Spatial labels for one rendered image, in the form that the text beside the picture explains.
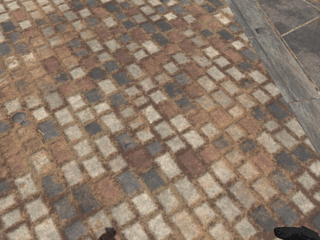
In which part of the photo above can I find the right robot hand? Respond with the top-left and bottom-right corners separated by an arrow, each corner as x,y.
274,226 -> 320,240

